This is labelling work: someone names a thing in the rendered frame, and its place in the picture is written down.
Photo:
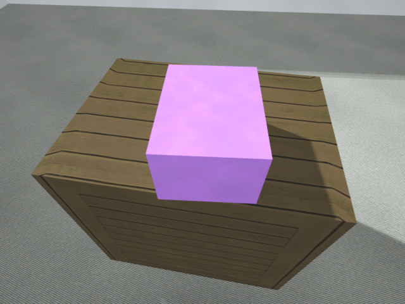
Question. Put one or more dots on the carton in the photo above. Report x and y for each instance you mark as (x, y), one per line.
(209, 140)

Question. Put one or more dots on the pedestal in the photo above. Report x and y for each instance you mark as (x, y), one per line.
(97, 171)

